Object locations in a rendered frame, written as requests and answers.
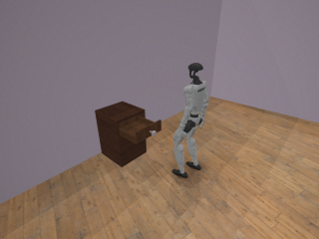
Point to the robot right forearm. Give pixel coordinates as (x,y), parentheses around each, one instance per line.
(203,110)

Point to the right robot hand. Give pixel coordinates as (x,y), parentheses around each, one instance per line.
(202,123)

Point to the left robot hand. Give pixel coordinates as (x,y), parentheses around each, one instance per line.
(179,133)

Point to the drawer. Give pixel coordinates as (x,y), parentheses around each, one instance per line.
(138,128)

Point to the humanoid robot head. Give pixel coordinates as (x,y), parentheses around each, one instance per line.
(195,67)

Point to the handle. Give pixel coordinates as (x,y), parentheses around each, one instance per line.
(153,132)

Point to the cabinet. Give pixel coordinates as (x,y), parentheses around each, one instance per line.
(115,147)

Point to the robot left upper arm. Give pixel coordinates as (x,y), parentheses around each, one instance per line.
(188,90)

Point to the robot torso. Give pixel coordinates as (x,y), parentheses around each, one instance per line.
(197,103)

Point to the robot left forearm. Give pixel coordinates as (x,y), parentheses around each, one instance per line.
(186,115)

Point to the robot right upper arm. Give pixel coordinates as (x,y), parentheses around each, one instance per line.
(205,98)

